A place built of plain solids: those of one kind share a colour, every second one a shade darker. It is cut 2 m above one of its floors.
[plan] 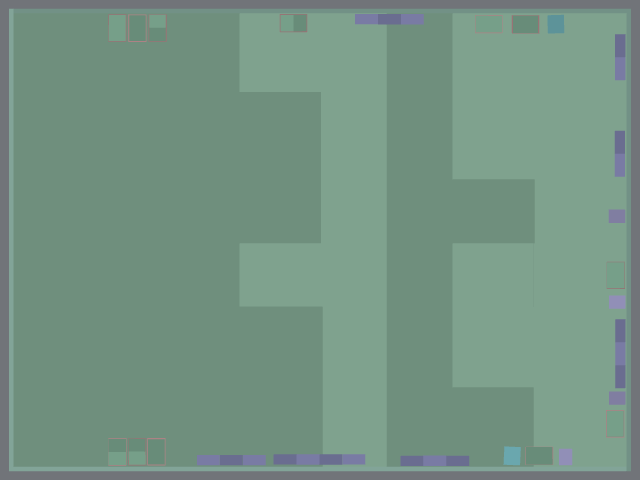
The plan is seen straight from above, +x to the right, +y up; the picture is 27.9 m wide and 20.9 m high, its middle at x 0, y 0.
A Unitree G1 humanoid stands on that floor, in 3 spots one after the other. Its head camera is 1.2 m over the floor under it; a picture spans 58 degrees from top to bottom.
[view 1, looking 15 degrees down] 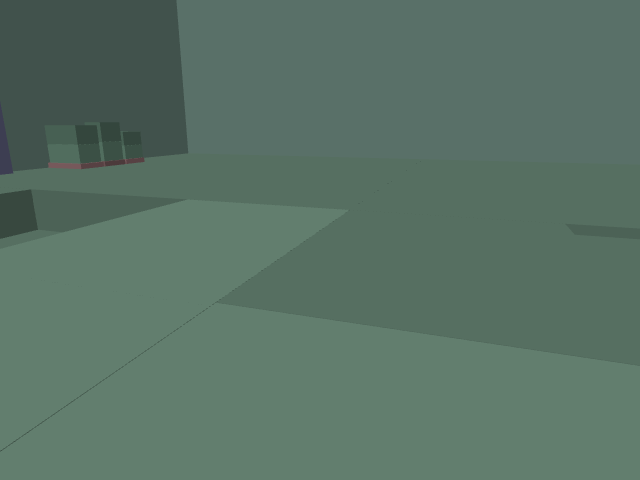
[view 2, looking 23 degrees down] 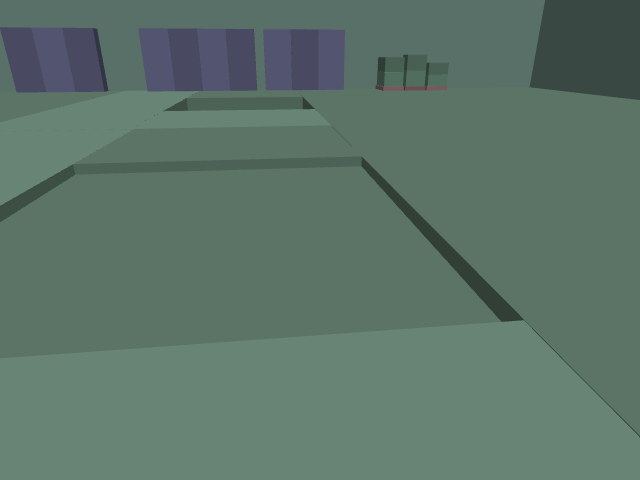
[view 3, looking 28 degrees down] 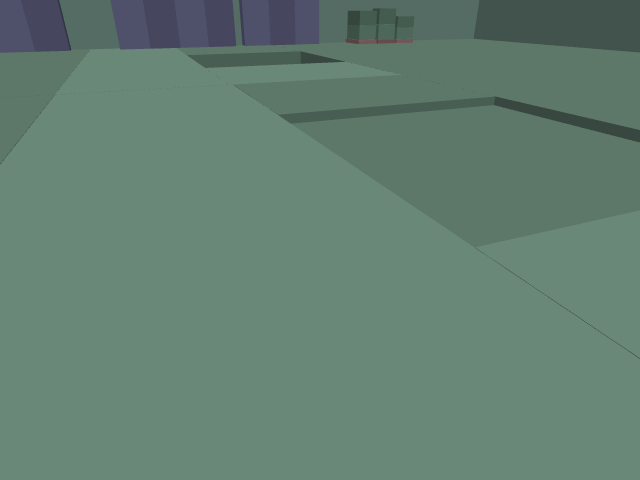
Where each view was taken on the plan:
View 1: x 2.46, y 1.45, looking -161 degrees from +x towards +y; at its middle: floor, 4.63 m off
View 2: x -2.28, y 8.12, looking -97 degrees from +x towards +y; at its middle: floor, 3.40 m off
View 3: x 1.68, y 8.12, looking -112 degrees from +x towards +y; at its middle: floor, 2.56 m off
